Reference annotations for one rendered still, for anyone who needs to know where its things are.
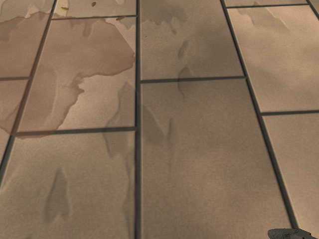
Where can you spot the right robot hand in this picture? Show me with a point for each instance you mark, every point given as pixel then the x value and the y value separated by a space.
pixel 289 233

